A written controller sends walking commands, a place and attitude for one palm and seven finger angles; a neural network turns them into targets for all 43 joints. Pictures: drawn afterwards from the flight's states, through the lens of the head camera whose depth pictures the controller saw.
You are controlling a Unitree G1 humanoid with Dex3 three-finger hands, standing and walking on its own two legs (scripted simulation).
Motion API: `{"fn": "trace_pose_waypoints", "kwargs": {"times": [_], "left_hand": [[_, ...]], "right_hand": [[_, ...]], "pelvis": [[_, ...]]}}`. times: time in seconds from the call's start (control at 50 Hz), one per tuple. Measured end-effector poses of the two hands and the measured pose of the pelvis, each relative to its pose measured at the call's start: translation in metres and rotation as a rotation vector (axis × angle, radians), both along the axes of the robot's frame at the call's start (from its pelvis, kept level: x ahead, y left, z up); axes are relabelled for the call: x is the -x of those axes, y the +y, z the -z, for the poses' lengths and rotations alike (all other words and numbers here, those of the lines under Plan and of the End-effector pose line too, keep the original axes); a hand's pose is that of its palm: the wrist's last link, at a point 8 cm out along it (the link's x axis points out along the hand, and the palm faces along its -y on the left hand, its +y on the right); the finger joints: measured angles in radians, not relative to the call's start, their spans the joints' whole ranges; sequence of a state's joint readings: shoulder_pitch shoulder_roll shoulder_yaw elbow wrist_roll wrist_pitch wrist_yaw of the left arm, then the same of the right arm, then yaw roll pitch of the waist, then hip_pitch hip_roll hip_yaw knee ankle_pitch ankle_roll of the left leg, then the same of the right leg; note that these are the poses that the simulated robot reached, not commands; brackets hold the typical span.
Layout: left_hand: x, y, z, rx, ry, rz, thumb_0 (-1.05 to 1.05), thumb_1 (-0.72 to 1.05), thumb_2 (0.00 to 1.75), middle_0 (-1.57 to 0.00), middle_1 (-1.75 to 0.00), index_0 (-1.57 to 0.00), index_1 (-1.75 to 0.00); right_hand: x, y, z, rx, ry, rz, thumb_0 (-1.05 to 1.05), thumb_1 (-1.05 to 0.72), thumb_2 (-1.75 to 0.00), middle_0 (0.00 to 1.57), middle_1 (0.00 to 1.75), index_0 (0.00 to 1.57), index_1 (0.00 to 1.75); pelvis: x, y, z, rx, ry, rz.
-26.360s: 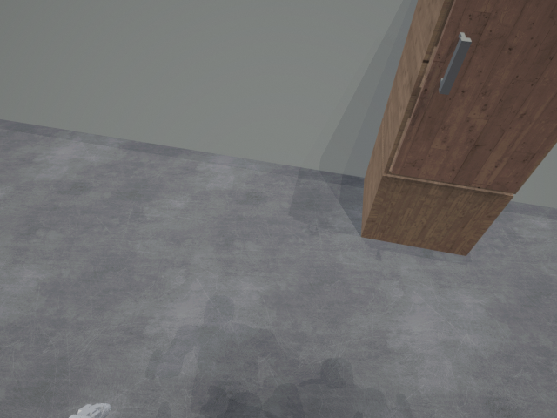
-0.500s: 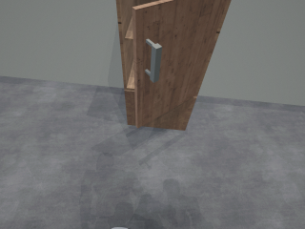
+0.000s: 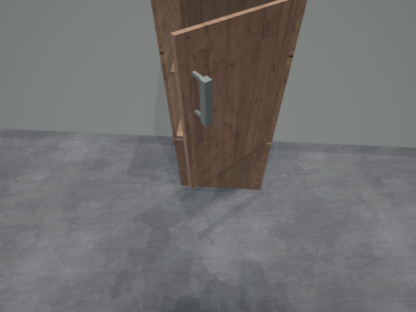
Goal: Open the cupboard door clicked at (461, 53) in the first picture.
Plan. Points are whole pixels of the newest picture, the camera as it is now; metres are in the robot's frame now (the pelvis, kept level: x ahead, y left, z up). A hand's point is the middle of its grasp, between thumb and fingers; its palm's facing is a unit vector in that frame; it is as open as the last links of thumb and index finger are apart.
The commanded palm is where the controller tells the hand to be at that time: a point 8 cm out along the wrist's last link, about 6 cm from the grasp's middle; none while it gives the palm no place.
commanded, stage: let the arm hang, fingers relaxed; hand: left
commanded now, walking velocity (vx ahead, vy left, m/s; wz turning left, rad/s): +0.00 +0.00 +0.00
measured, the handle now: (201, 98) +0.61 +0.06 +0.07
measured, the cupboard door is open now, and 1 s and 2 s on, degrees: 41 41 41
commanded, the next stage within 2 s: look to check the result in 0.18 s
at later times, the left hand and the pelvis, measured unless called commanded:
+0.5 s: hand out of the picture +0.08 +0.23 -0.16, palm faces -0.03 -0.95 -0.32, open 7.4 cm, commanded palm none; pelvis +0.02 -0.01 +0.00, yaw -1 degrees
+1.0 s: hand out of the picture +0.09 +0.21 -0.16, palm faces -0.04 -0.95 -0.30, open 7.4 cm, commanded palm none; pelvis +0.03 -0.01 +0.00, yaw -3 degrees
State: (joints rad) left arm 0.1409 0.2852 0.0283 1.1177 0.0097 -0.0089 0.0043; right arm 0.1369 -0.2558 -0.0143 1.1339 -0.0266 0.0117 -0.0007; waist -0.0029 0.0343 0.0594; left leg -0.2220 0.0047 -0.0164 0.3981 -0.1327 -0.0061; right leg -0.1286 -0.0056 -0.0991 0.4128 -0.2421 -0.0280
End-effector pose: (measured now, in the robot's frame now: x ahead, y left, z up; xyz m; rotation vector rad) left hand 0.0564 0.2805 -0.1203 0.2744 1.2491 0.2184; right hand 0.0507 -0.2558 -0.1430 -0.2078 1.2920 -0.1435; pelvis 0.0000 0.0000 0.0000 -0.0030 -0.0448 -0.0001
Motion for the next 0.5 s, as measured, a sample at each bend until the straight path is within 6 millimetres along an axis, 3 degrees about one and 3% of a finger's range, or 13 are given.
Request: {"fn": "trace_pose_waypoints", "kwargs": {"times": [0.1, 0.2, 0.5], "left_hand": [[-0.025, -0.006, -0.003, 0.009, -0.045, 0.03, 0.0, 0.9, 0.9, -0.2, -0.29, -0.2, -0.3], [-0.036, -0.01, -0.003, 0.016, -0.052, 0.047, 0.0, 0.9, 0.9, -0.21, -0.3, -0.2, -0.3], [-0.021, -0.007, -0.001, 0.002, 0.037, 0.028, 0.0, 0.9, 0.9, -0.21, -0.3, -0.2, -0.3]], "right_hand": [[-0.015, -0.016, -0.008, 0.035, -0.032, -0.001, 0.01, -0.91, -0.89, 0.2, 0.3, 0.21, 0.3], [-0.024, -0.029, -0.015, 0.065, -0.048, -0.001, 0.01, -0.91, -0.89, 0.2, 0.3, 0.21, 0.3], [-0.026, -0.038, -0.016, 0.077, -0.006, -0.004, 0.01, -0.91, -0.89, 0.2, 0.3, 0.21, 0.3]], "pelvis": [[-0.005, -0.002, -0.002, -0.002, 0.0, 0.005], [-0.008, -0.004, -0.003, -0.003, 0.001, 0.009], [-0.02, -0.01, -0.005, -0.004, 0.009, 0.016]]}}
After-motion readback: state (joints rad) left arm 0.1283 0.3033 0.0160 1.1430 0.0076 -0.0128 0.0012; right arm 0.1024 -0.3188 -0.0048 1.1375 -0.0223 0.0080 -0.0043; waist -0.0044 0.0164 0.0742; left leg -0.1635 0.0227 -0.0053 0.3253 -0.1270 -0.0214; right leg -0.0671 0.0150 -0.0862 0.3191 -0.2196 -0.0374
